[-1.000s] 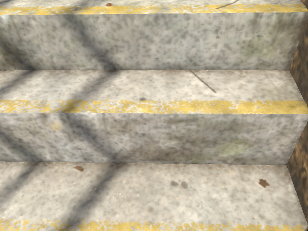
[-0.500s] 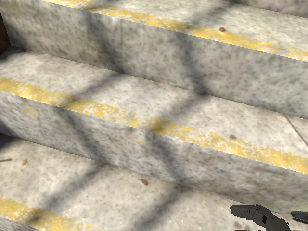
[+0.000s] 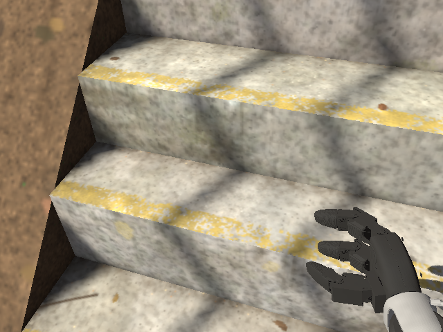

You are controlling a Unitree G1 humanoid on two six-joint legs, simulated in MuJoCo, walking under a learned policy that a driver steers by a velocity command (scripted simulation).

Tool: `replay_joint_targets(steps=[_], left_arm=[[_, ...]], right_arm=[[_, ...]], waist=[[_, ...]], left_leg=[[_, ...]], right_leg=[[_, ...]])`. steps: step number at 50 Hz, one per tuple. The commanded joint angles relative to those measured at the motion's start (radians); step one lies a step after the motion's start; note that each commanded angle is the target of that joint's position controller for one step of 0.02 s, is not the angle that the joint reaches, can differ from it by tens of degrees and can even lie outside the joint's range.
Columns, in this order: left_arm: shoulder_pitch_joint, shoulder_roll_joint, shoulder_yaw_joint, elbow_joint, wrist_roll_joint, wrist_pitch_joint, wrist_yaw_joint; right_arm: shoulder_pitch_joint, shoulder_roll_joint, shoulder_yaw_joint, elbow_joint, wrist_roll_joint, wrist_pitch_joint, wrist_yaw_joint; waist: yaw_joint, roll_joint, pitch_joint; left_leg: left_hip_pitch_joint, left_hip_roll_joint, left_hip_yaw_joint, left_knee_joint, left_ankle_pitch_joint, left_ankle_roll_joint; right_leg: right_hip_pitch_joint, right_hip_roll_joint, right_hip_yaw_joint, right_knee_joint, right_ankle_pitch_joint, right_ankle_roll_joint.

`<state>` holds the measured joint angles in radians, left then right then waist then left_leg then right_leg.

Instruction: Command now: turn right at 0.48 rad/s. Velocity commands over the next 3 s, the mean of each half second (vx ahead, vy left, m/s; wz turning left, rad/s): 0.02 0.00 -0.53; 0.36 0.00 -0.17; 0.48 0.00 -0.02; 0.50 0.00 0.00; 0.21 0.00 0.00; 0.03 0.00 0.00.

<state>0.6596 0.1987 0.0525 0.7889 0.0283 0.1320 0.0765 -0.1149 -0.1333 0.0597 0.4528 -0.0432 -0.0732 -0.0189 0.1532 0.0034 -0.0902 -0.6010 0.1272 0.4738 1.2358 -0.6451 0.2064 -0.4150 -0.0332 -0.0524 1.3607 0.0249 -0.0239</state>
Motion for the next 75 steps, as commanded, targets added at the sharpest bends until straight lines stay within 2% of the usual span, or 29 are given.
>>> replay_joint_targets(steps=[1, 5, 11, 14, 16, 17, 18, 19, 25, 32, 35, 37, 38, 40, 44, 47, 52, 53, 54, 56, 57, 58, 59, 60, 62, 64, 67, 70, 75], left_arm=[[-0.108, 0.023, -0.007, -0.127, 0.003, -0.021, -0.001], [-0.040, -0.022, -0.023, -0.125, 0.020, -0.004, 0.012], [0.203, -0.058, -0.032, 0.038, 0.070, -0.002, 0.017], [0.068, -0.069, -0.031, 0.089, 0.037, -0.054, -0.026], [-0.254, 0.248, 0.038, -0.130, 0.029, -0.094, -0.025], [-0.386, 0.335, 0.061, -0.214, -0.017, -0.100, -0.023], [-0.351, 0.210, 0.029, -0.191, 0.005, -0.110, -0.022], [-0.374, 0.166, 0.004, -0.187, 0.007, -0.122, -0.013], [-0.306, 0.060, -0.029, -0.177, 0.009, -0.113, -0.010], [-0.408, 0.115, -0.019, -0.157, 0.012, -0.118, -0.027], [-0.453, 0.003, -0.062, -0.185, -0.015, -0.145, -0.042], [-0.485, -0.098, -0.085, -0.189, -0.042, -0.217, -0.087], [-0.357, -0.012, -0.057, -0.168, -0.075, -0.228, -0.108], [-0.648, 0.004, -0.074, -0.277, -0.081, -0.242, -0.116], [-0.757, -0.114, -0.136, -0.332, -0.091, -0.255, -0.110], [-0.761, -0.139, -0.169, -0.348, -0.067, -0.219, -0.115], [-0.981, -0.214, -0.229, -0.433, -0.047, -0.212, -0.101], [-0.978, -0.206, -0.257, -0.443, -0.061, -0.220, -0.125], [-1.063, -0.199, -0.249, -0.473, -0.071, -0.228, -0.128], [-0.677, -0.023, -0.136, -0.358, -0.035, -0.206, -0.117], [-0.493, 0.103, -0.081, -0.301, -0.013, -0.196, -0.116], [-0.285, 0.182, -0.038, -0.207, 0.030, -0.177, -0.113], [-0.063, 0.263, -0.001, -0.084, 0.066, -0.136, -0.087], [-0.153, 0.180, -0.016, -0.028, 0.058, -0.128, -0.058], [-0.394, 0.008, -0.072, 0.046, 0.021, -0.144, -0.061], [-0.459, -0.175, -0.115, 0.148, 0.014, -0.172, -0.090], [-0.496, -0.151, -0.126, 0.194, 0.051, -0.196, -0.129], [-0.436, -0.115, -0.145, 0.238, 0.022, -0.214, -0.143], [-0.116, 0.009, -0.113, 0.309, -0.015, -0.192, -0.074]], right_arm=[[0.035, -0.091, -0.049, -0.034, 0.008, 0.000, -0.001], [-0.063, -0.083, -0.061, -0.029, 0.017, -0.009, -0.012], [-0.322, 0.027, -0.030, -0.024, 0.099, 0.013, 0.002], [-0.249, 0.119, -0.038, -0.039, 0.156, 0.068, 0.021], [-0.143, 0.104, -0.022, -0.073, 0.096, 0.063, 0.021], [-0.117, 0.054, -0.012, -0.054, 0.076, 0.060, 0.018], [-0.242, 0.038, -0.013, -0.054, 0.053, 0.053, 0.010], [-0.208, 0.026, -0.022, -0.014, 0.053, 0.054, -0.007], [0.018, -0.016, -0.065, 0.173, 0.028, 0.063, -0.028], [0.136, -0.088, -0.083, 0.253, 0.071, 0.075, -0.012], [0.335, -0.124, -0.101, 0.356, 0.030, 0.054, 0.009], [0.600, -0.177, -0.106, 0.423, -0.018, 0.035, 0.038], [0.632, -0.288, -0.136, 0.389, -0.008, 0.020, 0.029], [0.459, -0.188, -0.115, 0.360, 0.011, 0.040, -0.010], [0.587, -0.024, -0.059, 0.456, -0.026, 0.007, -0.001], [0.510, -0.082, -0.057, 0.457, 0.005, 0.003, 0.004], [0.811, -0.108, -0.061, 0.601, 0.050, 0.032, -0.019], [0.696, -0.165, -0.072, 0.578, 0.088, 0.052, -0.032], [0.835, -0.177, -0.073, 0.616, 0.092, 0.047, -0.043], [0.763, -0.301, -0.096, 0.622, 0.054, 0.014, -0.035], [0.642, -0.366, -0.121, 0.596, 0.042, -0.006, -0.032], [0.616, -0.261, -0.108, 0.552, 0.043, -0.037, -0.009], [0.486, -0.167, -0.090, 0.537, 0.045, -0.065, 0.050], [0.290, -0.095, -0.096, 0.459, 0.027, -0.067, 0.090], [0.086, 0.091, -0.027, 0.225, 0.023, -0.064, 0.125], [0.232, 0.141, 0.023, 0.202, 0.021, -0.049, 0.124], [0.280, 0.116, 0.062, 0.231, 0.069, -0.028, 0.099], [0.217, 0.105, 0.082, 0.219, 0.081, -0.001, 0.053], [-0.119, 0.113, 0.119, 0.147, 0.068, -0.003, 0.027]], waist=[[-0.113, 0.022, -0.062], [-0.057, 0.001, -0.045], [0.102, -0.085, -0.013], [-0.030, -0.349, 0.078], [-0.168, -0.188, -0.069], [-0.151, -0.045, -0.018], [-0.063, 0.160, 0.097], [-0.082, 0.192, 0.186], [-0.086, -0.126, -0.021], [-0.146, -0.324, 0.078], [-0.167, -0.128, 0.086], [-0.225, 0.228, -0.048], [-0.200, 0.251, -0.112], [-0.203, 0.143, 0.145], [-0.185, 0.021, 0.240], [-0.128, -0.001, 0.209], [-0.240, 0.071, 0.076], [-0.175, 0.091, 0.054], [-0.215, 0.125, -0.041], [-0.015, 0.353, -0.259], [0.081, 0.374, -0.348], [0.088, 0.074, -0.446], [0.130, -0.258, -0.521], [0.079, -0.206, -0.373], [-0.111, -0.102, -0.002], [-0.268, 0.038, 0.119], [-0.327, 0.000, 0.106], [-0.315, -0.048, 0.140], [-0.114, -0.123, 0.063]], left_leg=[[0.273, 0.329, -0.503, -0.447, 0.277, -0.047], [0.119, 0.374, -0.487, -0.400, 0.324, -0.030], [-0.157, 0.331, -0.251, -0.136, 0.148, -0.164], [-0.407, 0.176, -0.166, 0.685, -0.204, -0.212], [-0.608, 0.031, -0.465, 1.214, -0.130, -0.320], [-0.672, 0.040, -0.535, 0.972, 0.112, -0.332], [-0.750, 0.024, -0.588, 0.910, 0.279, -0.345], [-0.795, -0.006, -0.572, 0.809, 0.461, -0.357], [-0.435, -0.089, -0.438, 0.588, 0.728, -0.291], [0.148, -0.122, -0.329, -0.398, 0.189, -0.144], [0.365, -0.078, -0.398, -0.878, 0.491, -0.102], [0.760, 0.192, -0.882, -0.779, 1.192, 0.030], [0.795, 0.327, -1.118, -0.909, 0.637, 0.241], [0.648, 0.266, -1.054, -1.028, -0.102, 0.167], [0.546, 0.188, -0.754, -0.982, 0.287, 0.028], [0.253, 0.111, -0.539, -1.042, 0.433, -0.035], [0.561, 0.121, -0.544, -1.190, 0.689, -0.001], [0.376, 0.079, -0.386, -1.262, 1.094, -0.025], [0.340, 0.092, -0.415, -1.187, 1.629, -0.015], [0.675, 0.177, -0.455, -0.908, 2.498, 0.047], [0.731, 0.181, -0.471, -0.716, 2.462, 0.039], [0.336, 0.109, -0.513, -0.393, 2.240, 0.025], [0.079, -0.118, -0.591, -0.037, 1.028, 0.018], [-0.173, -0.225, -0.779, 0.605, 0.699, -0.020], [-0.494, -0.231, -0.810, 1.146, 0.584, -0.007], [-0.599, -0.197, -0.808, 1.195, 0.642, 0.026], [-0.664, -0.199, -0.692, 1.276, 0.697, -0.006], [-0.782, -0.186, -0.646, 1.272, 0.778, -0.039], [-0.846, -0.114, -0.409, 0.882, 0.636, -0.129]], right_leg=[[-0.158, -0.045, -0.007, -0.072, -0.124, -0.022], [-0.096, -0.084, 0.025, -0.107, -0.277, -0.024], [0.187, -0.028, -0.160, -0.649, -0.081, -0.150], [0.180, -0.086, 0.100, -0.761, 0.237, -0.174], [0.181, -0.293, 0.680, -0.941, 0.413, -0.286], [0.137, -0.338, 0.805, -1.097, -0.245, -0.298], [0.084, -0.351, 0.918, -1.159, -0.622, -0.258], [0.113, -0.322, 0.892, -1.156, -0.682, -0.227], [0.257, -0.143, 0.443, -0.980, -0.480, -0.191], [0.088, -0.185, 0.412, -1.116, -0.504, -0.279], [0.023, -0.045, 0.274, -0.644, -0.166, -0.203], [-0.533, 0.167, 0.201, 0.236, -0.471, -0.050], [-0.674, 0.154, 0.247, 0.513, -0.533, 0.008], [-0.998, 0.090, 0.245, 0.836, -0.395, 0.044], [-1.240, 0.058, 0.306, 1.200, -0.238, -0.036], [-1.052, 0.025, 0.186, 0.984, -0.122, -0.039], [-1.021, -0.128, -0.099, 0.633, -0.131, -0.019], [-0.604, -0.096, -0.193, 0.178, -0.360, -0.069], [-0.291, -0.008, -0.249, 0.058, -0.483, -0.075], [-0.069, 0.100, -0.159, -0.097, -0.614, -0.109], [0.056, 0.075, 0.032, -0.245, -0.620, -0.141], [0.387, -0.132, 0.540, -0.441, -0.701, -0.280], [0.582, -0.267, 1.024, -0.972, -0.754, -0.371], [0.405, -0.300, 1.188, -1.099, -0.954, -0.291], [0.035, -0.310, 0.857, -0.997, -0.866, -0.197], [-0.099, -0.195, 0.419, -0.860, -0.551, -0.080], [-0.187, -0.173, 0.084, -0.955, -0.232, -0.070], [-0.229, -0.165, 0.023, -1.042, -0.210, -0.047], [0.060, -0.227, 0.125, -1.307, -0.214, -0.137]])
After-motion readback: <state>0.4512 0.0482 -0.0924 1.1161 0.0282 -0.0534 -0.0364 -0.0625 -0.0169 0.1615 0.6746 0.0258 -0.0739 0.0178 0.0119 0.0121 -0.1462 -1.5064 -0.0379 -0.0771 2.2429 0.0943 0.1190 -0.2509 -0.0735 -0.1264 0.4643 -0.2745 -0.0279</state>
